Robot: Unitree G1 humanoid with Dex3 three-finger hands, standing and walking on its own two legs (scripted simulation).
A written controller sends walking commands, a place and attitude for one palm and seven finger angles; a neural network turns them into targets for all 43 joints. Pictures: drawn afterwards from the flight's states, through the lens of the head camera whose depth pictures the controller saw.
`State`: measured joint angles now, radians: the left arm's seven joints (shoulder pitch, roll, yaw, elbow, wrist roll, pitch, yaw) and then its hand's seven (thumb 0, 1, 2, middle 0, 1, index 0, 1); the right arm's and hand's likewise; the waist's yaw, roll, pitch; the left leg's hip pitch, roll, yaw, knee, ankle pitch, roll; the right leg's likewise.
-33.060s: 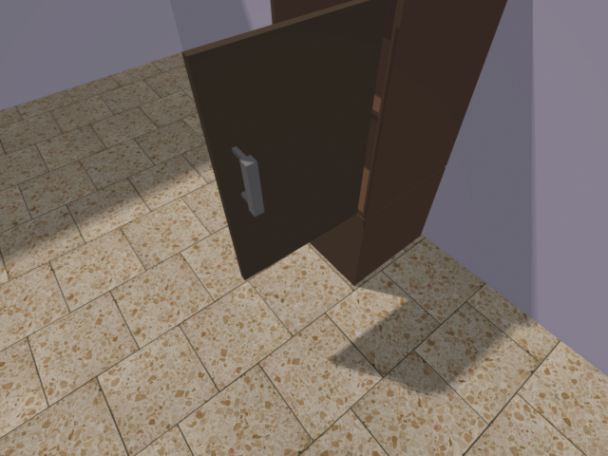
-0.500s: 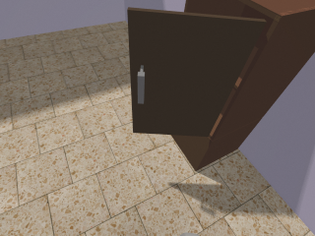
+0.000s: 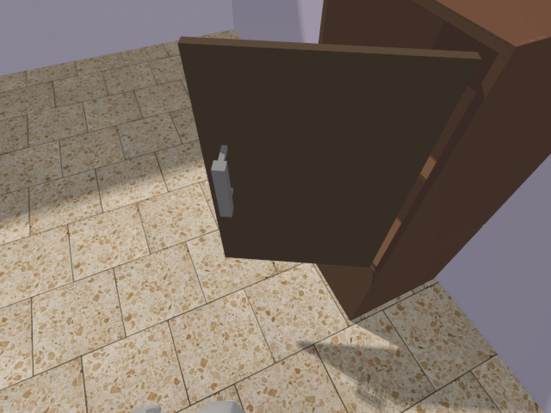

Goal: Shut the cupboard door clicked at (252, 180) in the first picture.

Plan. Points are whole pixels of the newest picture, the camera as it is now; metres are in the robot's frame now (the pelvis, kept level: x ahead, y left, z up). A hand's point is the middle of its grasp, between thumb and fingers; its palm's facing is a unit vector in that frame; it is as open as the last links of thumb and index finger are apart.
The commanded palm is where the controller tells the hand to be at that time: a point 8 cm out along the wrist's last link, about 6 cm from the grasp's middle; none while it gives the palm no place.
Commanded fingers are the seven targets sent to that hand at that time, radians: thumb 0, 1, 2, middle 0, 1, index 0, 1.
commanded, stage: come to a stop and stand still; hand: left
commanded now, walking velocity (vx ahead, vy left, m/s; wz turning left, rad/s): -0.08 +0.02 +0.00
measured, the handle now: (225, 182) +0.49 +0.12 +0.01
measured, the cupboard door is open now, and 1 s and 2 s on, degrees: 61 61 61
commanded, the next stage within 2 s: none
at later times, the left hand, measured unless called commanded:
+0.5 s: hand out of the picture -0.01 +0.21 -0.18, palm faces +0.00 -0.98 -0.20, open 7.4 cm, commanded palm none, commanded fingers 0.00 0.90 0.90 -0.20 -0.30 -0.20 -0.30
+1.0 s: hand out of the picture -0.04 +0.12 -0.18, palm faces +0.00 -0.99 -0.14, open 7.4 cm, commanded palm none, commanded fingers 0.00 0.90 0.90 -0.20 -0.30 -0.20 -0.30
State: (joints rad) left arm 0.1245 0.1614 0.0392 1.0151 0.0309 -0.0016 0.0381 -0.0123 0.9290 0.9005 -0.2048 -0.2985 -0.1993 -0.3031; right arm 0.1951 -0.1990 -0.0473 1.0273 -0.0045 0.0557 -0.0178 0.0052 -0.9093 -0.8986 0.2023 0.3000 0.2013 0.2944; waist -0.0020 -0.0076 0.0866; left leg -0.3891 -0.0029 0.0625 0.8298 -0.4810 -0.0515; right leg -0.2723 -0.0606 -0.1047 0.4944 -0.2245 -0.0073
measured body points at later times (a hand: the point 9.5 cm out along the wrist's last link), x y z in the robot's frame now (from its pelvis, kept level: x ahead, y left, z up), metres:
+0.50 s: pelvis -0.03 +0.02 +0.00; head +0.00 +0.04 +0.45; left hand -0.01 +0.26 -0.16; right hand +0.02 -0.21 -0.14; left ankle +0.02 +0.10 -0.74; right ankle -0.09 -0.13 -0.72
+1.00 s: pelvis -0.02 -0.03 +0.00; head -0.01 -0.02 +0.45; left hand -0.04 +0.17 -0.16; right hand -0.09 -0.23 -0.16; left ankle +0.02 +0.10 -0.74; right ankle -0.09 -0.13 -0.74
